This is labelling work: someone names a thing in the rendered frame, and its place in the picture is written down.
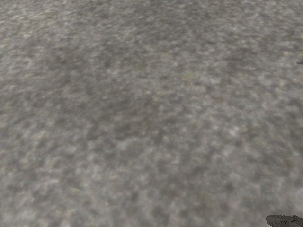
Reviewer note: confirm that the right robot hand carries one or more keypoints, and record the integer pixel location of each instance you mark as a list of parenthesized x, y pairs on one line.
[(284, 221)]

